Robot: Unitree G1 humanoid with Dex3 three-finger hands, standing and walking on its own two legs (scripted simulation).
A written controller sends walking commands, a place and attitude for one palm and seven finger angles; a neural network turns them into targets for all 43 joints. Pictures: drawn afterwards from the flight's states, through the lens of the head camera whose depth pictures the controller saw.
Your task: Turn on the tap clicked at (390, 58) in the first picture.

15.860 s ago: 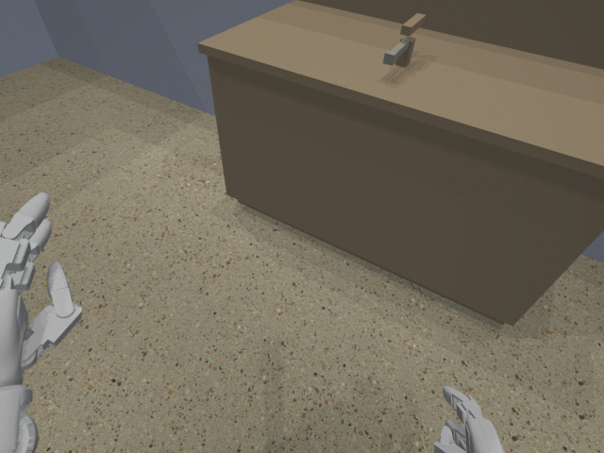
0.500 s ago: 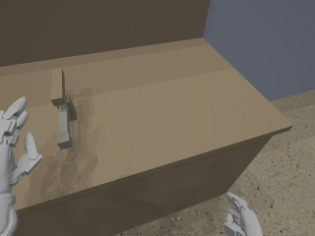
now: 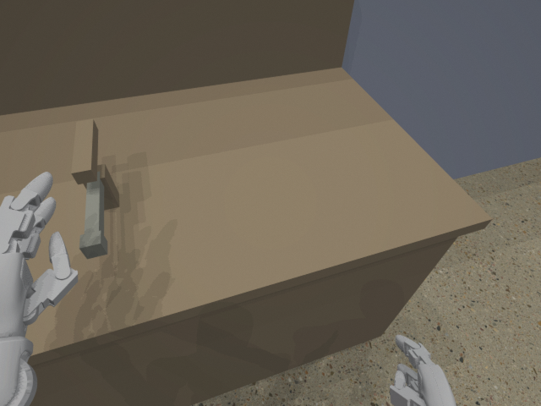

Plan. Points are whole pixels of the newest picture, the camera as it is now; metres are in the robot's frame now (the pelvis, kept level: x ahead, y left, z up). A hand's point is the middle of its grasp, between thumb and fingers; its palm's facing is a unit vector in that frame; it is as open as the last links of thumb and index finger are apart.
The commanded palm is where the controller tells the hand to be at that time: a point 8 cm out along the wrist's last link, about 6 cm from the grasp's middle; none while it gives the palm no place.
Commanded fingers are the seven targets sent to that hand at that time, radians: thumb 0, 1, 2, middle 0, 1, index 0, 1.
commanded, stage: come to a stop and stand still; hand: left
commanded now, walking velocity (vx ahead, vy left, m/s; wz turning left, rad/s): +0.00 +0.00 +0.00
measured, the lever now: (94, 244) +0.31 +0.29 +0.07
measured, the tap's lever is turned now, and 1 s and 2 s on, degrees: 0 0 0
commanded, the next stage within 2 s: look again from close up in 0.14 s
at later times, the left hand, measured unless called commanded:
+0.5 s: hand (55, 273) +0.22 +0.26 +0.15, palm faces +0.36 -0.85 -0.37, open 7.4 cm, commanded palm +0.16 +0.29 +0.17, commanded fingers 0.00 0.90 0.90 -0.20 -0.30 -0.20 -0.30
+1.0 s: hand (67, 278) +0.20 +0.24 +0.17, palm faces +0.31 -0.85 -0.43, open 7.4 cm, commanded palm +0.14 +0.28 +0.17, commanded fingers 0.00 0.90 0.90 -0.20 -0.30 -0.20 -0.30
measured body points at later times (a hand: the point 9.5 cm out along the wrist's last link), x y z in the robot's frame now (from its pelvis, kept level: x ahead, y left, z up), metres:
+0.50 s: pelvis +0.00 +0.01 +0.00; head +0.01 +0.02 +0.45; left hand +0.19 +0.30 +0.18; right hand +0.18 -0.21 -0.08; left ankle +0.02 +0.08 -0.74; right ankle -0.02 -0.08 -0.74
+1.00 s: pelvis -0.02 +0.00 +0.00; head +0.03 +0.01 +0.45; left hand +0.18 +0.28 +0.19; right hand +0.17 -0.20 -0.08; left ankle +0.02 +0.08 -0.74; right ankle -0.02 -0.08 -0.74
